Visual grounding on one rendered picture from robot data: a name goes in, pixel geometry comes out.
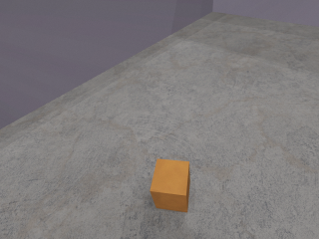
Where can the carton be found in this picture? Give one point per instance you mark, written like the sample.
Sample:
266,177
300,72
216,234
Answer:
170,185

